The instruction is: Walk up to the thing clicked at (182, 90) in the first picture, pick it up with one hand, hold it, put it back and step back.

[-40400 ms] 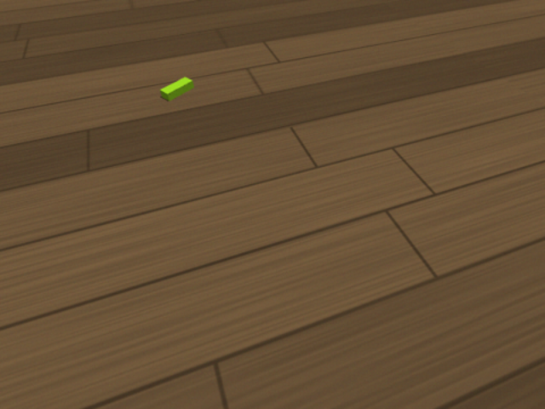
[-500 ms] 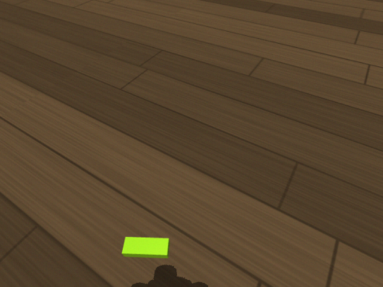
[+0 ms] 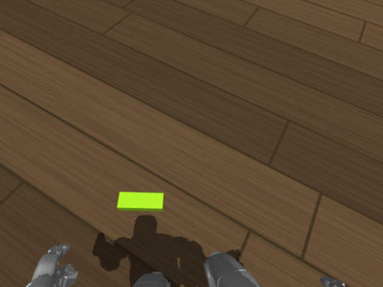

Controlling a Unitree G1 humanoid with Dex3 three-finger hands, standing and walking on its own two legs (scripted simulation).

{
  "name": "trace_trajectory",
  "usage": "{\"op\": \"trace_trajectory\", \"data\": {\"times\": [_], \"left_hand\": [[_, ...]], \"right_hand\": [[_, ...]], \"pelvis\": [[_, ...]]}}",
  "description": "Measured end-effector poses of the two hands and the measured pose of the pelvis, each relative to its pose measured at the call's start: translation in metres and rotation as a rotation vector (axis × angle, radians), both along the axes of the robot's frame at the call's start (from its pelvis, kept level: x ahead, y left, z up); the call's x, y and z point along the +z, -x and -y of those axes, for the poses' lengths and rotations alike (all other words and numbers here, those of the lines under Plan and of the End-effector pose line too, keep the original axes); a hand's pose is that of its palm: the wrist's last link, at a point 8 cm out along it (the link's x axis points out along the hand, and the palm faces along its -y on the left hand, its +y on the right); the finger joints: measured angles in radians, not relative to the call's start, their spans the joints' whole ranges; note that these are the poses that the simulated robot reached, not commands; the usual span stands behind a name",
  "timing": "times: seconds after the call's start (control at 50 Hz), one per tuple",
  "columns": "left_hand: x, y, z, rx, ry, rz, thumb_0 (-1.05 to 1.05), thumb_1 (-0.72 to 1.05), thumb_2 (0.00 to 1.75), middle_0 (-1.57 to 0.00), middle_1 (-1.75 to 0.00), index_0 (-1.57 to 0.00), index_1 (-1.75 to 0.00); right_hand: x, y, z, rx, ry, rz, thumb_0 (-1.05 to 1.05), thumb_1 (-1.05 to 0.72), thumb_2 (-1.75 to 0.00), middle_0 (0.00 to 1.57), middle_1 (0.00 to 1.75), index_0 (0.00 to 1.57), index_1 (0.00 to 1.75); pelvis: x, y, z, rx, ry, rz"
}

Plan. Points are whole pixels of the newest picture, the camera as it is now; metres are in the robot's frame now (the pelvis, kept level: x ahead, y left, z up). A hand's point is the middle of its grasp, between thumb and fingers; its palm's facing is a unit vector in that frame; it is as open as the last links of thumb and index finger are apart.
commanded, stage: step back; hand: left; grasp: from above
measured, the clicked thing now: (141, 201) +0.49 +0.22 -0.74
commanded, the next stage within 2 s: none
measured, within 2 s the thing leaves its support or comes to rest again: neither
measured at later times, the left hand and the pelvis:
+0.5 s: hand out of the picture +0.03 +0.25 -0.13, palm faces -0.03 -0.91 -0.41, open 7.4 cm; pelvis -0.10 +0.00 +0.00, yaw -1 degrees
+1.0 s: hand out of the picture -0.15 +0.26 -0.16, palm faces -0.09 -0.91 -0.41, open 7.4 cm; pelvis -0.25 -0.02 -0.02, yaw -5 degrees
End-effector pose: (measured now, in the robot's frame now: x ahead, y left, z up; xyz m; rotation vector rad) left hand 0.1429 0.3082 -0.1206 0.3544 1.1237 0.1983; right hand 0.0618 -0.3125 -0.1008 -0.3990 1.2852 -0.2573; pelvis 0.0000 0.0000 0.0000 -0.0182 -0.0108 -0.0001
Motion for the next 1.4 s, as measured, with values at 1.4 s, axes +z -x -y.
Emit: {"op": "trace_trajectory", "data": {"times": [1.4], "left_hand": [[0.01, 0.381, 0.004, -0.009, -0.021, 0.068, 0.0, 0.9, 0.9, -0.2, -0.3, -0.2, -0.3]], "right_hand": [[-0.014, 0.373, -0.001, 0.03, -0.035, 0.049, 0.01, -0.91, -0.9, 0.2, 0.3, 0.2, 0.3]], "pelvis": [[-0.01, 0.374, 0.004, 0.003, -0.022, 0.047]]}}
